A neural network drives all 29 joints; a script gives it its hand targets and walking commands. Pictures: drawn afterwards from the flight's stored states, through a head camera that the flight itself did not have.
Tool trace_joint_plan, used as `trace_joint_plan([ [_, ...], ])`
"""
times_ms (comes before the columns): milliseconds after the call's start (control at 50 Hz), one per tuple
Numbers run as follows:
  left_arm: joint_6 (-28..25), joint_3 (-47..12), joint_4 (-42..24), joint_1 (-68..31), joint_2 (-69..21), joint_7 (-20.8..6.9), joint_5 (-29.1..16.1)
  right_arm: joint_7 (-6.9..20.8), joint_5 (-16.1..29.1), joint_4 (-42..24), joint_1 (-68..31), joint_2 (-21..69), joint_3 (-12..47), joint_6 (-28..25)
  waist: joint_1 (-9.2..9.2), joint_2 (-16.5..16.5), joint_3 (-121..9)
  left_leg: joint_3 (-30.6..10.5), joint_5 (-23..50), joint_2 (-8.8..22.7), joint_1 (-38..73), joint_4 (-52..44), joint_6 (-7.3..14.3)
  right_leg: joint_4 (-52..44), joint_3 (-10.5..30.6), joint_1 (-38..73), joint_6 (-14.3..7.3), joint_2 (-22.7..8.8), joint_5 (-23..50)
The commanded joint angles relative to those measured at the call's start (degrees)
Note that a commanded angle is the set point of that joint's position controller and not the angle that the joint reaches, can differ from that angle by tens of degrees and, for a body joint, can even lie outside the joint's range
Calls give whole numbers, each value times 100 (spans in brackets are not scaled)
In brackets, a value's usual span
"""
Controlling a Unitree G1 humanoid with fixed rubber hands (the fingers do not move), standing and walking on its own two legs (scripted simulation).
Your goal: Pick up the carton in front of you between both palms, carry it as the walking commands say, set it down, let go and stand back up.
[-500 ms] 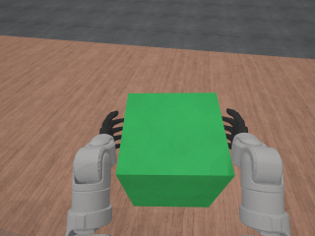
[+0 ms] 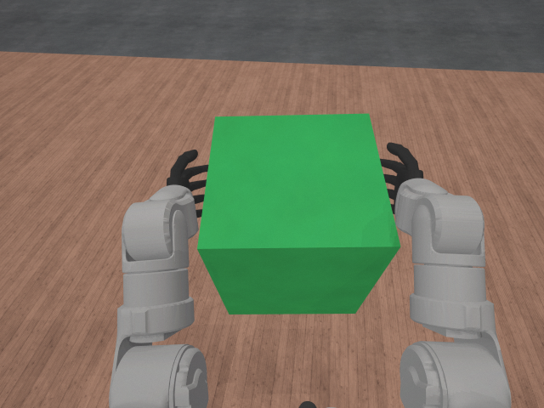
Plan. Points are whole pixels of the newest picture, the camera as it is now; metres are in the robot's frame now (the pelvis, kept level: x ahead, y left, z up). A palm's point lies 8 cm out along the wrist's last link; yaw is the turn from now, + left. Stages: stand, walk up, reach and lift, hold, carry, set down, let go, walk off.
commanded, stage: carry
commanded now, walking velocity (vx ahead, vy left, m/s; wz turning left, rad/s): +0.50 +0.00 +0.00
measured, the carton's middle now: (291, 224) +0.38 -0.02 +0.05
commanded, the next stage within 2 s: none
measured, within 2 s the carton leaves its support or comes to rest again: neither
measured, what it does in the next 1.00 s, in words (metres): goes down: left foot, then right foot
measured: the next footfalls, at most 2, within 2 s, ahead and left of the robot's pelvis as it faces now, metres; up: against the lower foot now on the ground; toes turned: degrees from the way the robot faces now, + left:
left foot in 0.40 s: +0.38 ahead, +0.06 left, -0.02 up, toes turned +3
right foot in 0.64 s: +0.31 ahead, -0.13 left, -0.02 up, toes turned -3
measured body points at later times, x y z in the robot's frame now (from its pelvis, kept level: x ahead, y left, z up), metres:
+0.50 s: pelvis +0.26 +0.01 -0.02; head +0.32 +0.02 +0.42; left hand +0.65 +0.15 +0.07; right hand +0.64 -0.15 +0.08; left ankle +0.34 +0.06 -0.75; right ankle +0.15 -0.08 -0.70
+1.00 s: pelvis +0.30 -0.02 -0.02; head +0.31 -0.02 +0.43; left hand +0.67 +0.13 +0.09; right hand +0.67 -0.18 +0.09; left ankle +0.34 +0.06 -0.75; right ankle +0.28 -0.13 -0.75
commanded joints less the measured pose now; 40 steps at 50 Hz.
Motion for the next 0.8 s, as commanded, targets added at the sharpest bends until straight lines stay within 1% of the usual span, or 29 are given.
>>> trace_joint_plan([
  [0, -40, -3665, -81, -3354, -5275, -1252, -1943, 1541, 2465, -148, -3502, 6377, 4049, 178, 607, -1766, -3690, -606, -599, -365, -2663, 3205, -225, 1020, 2957, 5461, -1078, -2230, 3731],
  [20, -36, -3746, -29, -3158, -5436, -1289, -2067, 1523, 2425, -292, -3443, 6243, 4029, 186, 691, -1616, -3865, -931, -766, -243, -3253, 3943, -191, 643, 3501, 5465, -1522, -2457, 2217],
  [40, -68, -3868, -309, -3347, -5693, -1340, -2223, 1496, 2434, -525, -3675, 6266, 4096, 168, 741, -1146, -3432, -1040, -579, -52, -3500, 3779, -131, 444, 3245, 4974, -1386, -2136, 1828],
  [60, -83, -3998, -658, -3752, -5883, -1383, -2397, 1456, 2439, -700, -3878, 6351, 4125, 134, 699, -495, -3155, -1051, -191, 90, -3475, 3295, -141, 354, 2857, 4550, -1134, -1957, 2093],
  [80, -99, -4154, -950, -4122, -6050, -1418, -2587, 1401, 2396, -849, -3941, 6355, 4119, 101, 646, -270, -2938, -1003, 148, 169, -3388, 2790, -180, 323, 2483, 4186, -992, -1832, 2787],
  [100, -113, -4304, -1143, -4316, -6153, -1436, -2737, 1341, 2358, -947, -3880, 6382, 4136, 77, 576, -259, -2956, -985, 338, 215, -3159, 2380, -204, 332, 2179, 4007, -847, -1727, 3215],
  [120, -131, -4405, -1270, -4338, -6219, -1442, -2848, 1284, 2313, -1025, -3757, 6376, 4156, 53, 534, -341, -3043, -935, 390, 197, -3006, 2035, -219, 377, 1971, 3968, -773, -1622, 3498],
  [140, -148, -4475, -1366, -4320, -6220, -1444, -2917, 1229, 2244, -1061, -3616, 6351, 4178, 25, 523, -438, -3112, -838, 454, 136, -2965, 1724, -232, 450, 1778, 3990, -742, -1534, 3867],
  [180, -167, -4554, -1429, -4172, -6124, -1444, -2964, 1135, 2073, -1103, -3326, 6228, 4196, -31, 573, -600, -3256, -625, 950, 13, -3062, 1177, -242, 606, 1458, 4156, -743, -1429, 4487],
  [240, -189, -4605, -1403, -3903, -5938, -1467, -2962, 1065, 1894, -1226, -3144, 5977, 4215, -73, 697, -632, -3273, -273, 2078, -212, -2831, 47, -251, 906, 922, 4118, -608, -1016, 4403],
  [300, -173, -4612, -1212, -3628, -5794, -1486, -2893, 1100, 1818, -1227, -2998, 5749, 4198, -11, 742, -669, -3046, -86, 3048, -389, -2058, -1101, -195, 1187, 600, 3654, -499, -757, 3536],
  [320, -165, -4604, -1072, -3538, -5761, -1493, -2854, 1141, 1800, -1147, -2924, 5683, 4175, 23, 658, -646, -2959, -112, 3489, -368, -1581, -1563, -133, 1369, 520, 3389, -424, -711, 3069],
  [340, -158, -4598, -905, -3505, -5734, -1504, -2825, 1195, 1786, -1029, -2856, 5631, 4141, 54, 467, -523, -2876, -120, 4150, -285, -831, -2239, -90, 1683, 407, 2987, -259, -652, 2486],
  [360, -154, -4590, -726, -3484, -5714, -1521, -2782, 1255, 1776, -884, -2812, 5579, 4096, 82, 268, -339, -2818, -141, 4946, -92, 70, -2670, -66, 1995, 306, 2467, -81, -582, 1765],
  [380, -149, -4553, -528, -3379, -5670, -1534, -2706, 1321, 1787, -740, -2832, 5469, 4020, 119, 176, 126, -2822, -748, 7389, 670, 1070, -2221, 36, 2387, 227, 1653, 111, -365, -31],
  [400, -112, -4502, -336, -3483, -5691, -1525, -2661, 1380, 1747, -501, -2774, 5375, 3917, 153, 138, 952, -3257, -2002, 10849, 2003, 2493, -1108, 722, 3094, 379, 460, 344, 11, -3321],
  [420, -63, -4382, -132, -3411, -5709, -1492, -2609, 1423, 1761, -177, -2682, 5387, 3836, 163, 24, 1308, -3703, -2497, 11225, 2508, 2984, -831, 1394, 3568, 885, -69, 381, 145, -4564],
  [440, -51, -4315, -57, -3424, -5774, -1474, -2550, 1475, 1842, -2, -2618, 5551, 3819, 142, -21, 1202, -3670, -2480, 10299, 2339, 2844, -1041, 1472, 3441, 982, -254, 315, 115, -4614],
  [460, -83, -4309, -127, -3579, -5892, -1468, -2569, 1530, 2010, -118, -2806, 5782, 3886, 104, 24, 893, -3564, -2387, 9168, 2072, 2578, -1264, 1301, 3064, 996, -230, 307, 34, -4436],
  [480, -129, -4310, -241, -3794, -6033, -1451, -2598, 1570, 2195, -334, -3164, 6037, 3974, 77, 107, 653, -3432, -2243, 8602, 1847, 2289, -1353, 1037, 2523, 980, -106, 328, -52, -4130],
  [500, -174, -4280, -338, -3910, -6142, -1411, -2606, 1589, 2356, -543, -3468, 6235, 4039, 62, 173, 583, -3406, -2042, 8226, 1681, 1987, -1458, 865, 1939, 916, 157, 360, -47, -3863],
  [520, -208, -4253, -412, -3961, -6204, -1354, -2586, 1592, 2467, -717, -3708, 6350, 4095, 55, 150, 598, -3426, -1896, 8027, 1548, 1768, -1559, 697, 1679, 761, 490, 398, 92, -3597],
  [560, -253, -4250, -524, -3854, -6256, -1239, -2539, 1578, 2616, -982, -3910, 6399, 4169, 50, 156, 654, -3601, -1659, 7660, 1464, 1616, -1599, 526, 1410, 647, 876, 449, 164, -3152],
  [620, -253, -4258, -710, -3751, -6130, -1134, -2466, 1548, 2661, -1149, -3869, 6293, 4227, 67, 126, 771, -3699, -1428, 7425, 1336, 1600, -1477, 486, 942, 578, 1046, 461, 87, -2503],
  [660, -222, -4274, -761, -3697, -6010, -1117, -2425, 1542, 2639, -1139, -3795, 6189, 4250, 105, 171, 678, -3631, -1256, 7137, 1199, 1484, -1326, 438, 394, 632, 1250, 418, -43, -1849],
  [680, -198, -4271, -726, -3656, -5938, -1126, -2394, 1549, 2609, -1038, -3714, 6152, 4252, 129, 167, 648, -3560, -1279, 7048, 1137, 1336, -1318, 378, 430, 715, 1384, 375, -97, -1624],
  [700, -167, -4273, -639, -3579, -5890, -1151, -2379, 1556, 2545, -883, -3567, 6099, 4227, 147, 175, 544, -3523, -1278, 6861, 1108, 1134, -1295, 351, 569, 807, 1544, 320, -202, -1272],
  [740, -122, -4248, -378, -3473, -5828, -1246, -2369, 1569, 2378, -532, -3315, 6038, 4138, 167, 172, 97, -3439, -1119, 5941, 915, 646, -1158, 302, 978, 1040, 1795, 135, -580, 353],
  [780, -107, -4197, -158, -3532, -5845, -1355, -2403, 1582, 2288, -272, -3353, 6050, 4044, 160, 219, -98, -3232, -1021, 5172, 774, 257, -1067, 306, 990, 1133, 1852, 8, -777, 1203],
])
